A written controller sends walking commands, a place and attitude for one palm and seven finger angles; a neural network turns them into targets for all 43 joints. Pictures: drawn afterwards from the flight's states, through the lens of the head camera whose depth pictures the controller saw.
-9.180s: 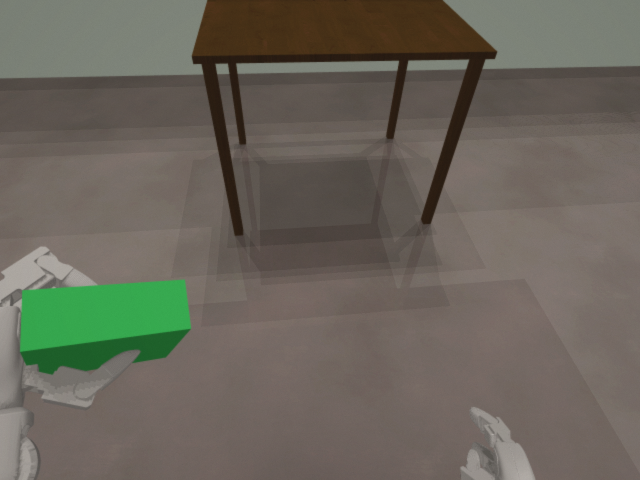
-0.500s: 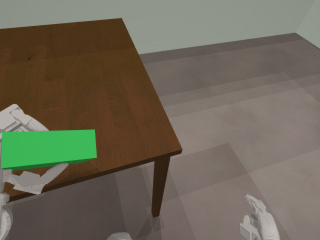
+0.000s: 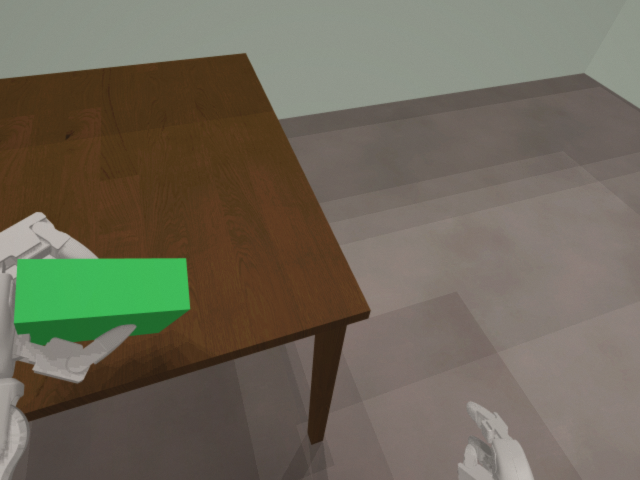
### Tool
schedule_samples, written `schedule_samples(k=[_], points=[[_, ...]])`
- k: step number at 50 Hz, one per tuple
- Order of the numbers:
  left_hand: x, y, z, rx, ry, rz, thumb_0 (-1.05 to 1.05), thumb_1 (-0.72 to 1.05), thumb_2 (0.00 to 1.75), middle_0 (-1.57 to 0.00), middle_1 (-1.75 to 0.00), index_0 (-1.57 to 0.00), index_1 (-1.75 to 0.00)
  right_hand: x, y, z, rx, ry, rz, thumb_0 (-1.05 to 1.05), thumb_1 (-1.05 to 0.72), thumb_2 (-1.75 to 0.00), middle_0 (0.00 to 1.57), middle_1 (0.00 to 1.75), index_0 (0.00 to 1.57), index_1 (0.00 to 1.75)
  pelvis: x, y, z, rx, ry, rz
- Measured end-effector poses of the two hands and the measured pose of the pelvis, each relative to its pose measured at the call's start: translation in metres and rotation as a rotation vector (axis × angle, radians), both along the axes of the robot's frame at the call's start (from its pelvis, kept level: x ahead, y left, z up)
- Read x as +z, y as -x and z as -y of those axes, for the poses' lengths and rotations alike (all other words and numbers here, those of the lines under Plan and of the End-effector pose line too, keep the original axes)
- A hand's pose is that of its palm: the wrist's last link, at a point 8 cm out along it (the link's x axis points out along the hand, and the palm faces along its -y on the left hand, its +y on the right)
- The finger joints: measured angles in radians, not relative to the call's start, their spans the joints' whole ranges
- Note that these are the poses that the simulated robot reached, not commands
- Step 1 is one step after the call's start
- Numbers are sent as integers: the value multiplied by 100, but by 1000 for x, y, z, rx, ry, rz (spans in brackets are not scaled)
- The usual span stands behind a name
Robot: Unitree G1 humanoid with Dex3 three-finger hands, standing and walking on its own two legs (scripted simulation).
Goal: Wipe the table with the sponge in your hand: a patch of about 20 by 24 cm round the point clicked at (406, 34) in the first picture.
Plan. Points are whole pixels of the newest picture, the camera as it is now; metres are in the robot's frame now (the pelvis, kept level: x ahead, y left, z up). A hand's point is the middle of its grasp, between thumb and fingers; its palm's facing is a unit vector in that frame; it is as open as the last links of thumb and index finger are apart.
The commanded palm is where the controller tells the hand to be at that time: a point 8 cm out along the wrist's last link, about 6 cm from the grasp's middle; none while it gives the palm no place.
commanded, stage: come to a stop and stand still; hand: left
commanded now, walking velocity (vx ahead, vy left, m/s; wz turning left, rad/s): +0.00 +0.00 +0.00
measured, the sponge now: (126, 302) +0.24 +0.22 +0.15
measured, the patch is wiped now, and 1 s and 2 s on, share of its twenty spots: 0.00 0.00 0.00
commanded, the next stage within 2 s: look again from close up in 0.94 s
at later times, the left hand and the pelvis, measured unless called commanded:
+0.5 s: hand (24, 295) +0.22 +0.29 +0.18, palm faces +0.42 -0.83 -0.37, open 9.1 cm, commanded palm +0.15 +0.31 +0.18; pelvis -0.01 +0.03 +0.00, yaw -1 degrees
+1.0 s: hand (52, 282) +0.24 +0.28 +0.17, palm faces +0.37 -0.86 -0.36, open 9.1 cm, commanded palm +0.19 +0.31 +0.18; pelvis +0.02 +0.04 +0.01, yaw -1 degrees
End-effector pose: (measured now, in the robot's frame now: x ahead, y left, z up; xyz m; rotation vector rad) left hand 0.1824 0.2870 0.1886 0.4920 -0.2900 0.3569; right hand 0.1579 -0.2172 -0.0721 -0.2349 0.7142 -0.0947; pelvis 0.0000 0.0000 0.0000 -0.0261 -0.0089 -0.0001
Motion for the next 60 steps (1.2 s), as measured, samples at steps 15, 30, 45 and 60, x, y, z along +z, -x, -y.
schedule_samples(k=[15,30,45,60], points=[[-32,15,0,-125,47,-153,0,-41,104,-84,-138,-84,-138,11,31,12,-113,22,47,1,-91,-90,20,30,20,30,1,15,-22,-58,-5,22],[-5,-3,-34,-49,29,35,0,-41,104,-84,-138,-84,-138,9,4,-44,11,-33,23,1,-90,-90,20,30,20,30,5,2,-39,-25,4,4],[-7,-18,-39,-28,43,10,0,-41,104,-83,-138,-83,-139,21,-37,-37,13,2,54,1,-90,-90,20,30,20,30,6,-17,-39,-20,-2,5],[-16,-21,-35,-18,63,-53,0,-41,104,-83,-139,-83,-139,12,-22,-25,-40,2,-1,1,-90,-90,20,30,20,30,7,-19,-36,-18,-1,7]])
